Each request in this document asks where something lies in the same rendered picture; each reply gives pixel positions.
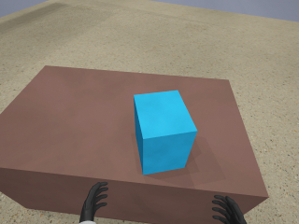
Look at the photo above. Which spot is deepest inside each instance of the pedestal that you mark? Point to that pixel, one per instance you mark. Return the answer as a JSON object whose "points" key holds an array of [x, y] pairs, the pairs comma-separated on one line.
{"points": [[71, 128]]}

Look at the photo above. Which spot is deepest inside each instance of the right robot hand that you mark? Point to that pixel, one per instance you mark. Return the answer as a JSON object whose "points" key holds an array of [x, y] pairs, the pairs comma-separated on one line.
{"points": [[232, 211]]}

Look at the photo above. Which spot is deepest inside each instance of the carton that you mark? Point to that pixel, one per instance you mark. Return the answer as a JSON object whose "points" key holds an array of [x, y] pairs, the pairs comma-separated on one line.
{"points": [[164, 131]]}

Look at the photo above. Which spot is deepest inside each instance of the left robot hand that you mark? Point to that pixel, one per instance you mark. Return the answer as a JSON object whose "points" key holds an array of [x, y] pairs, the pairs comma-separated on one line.
{"points": [[89, 207]]}

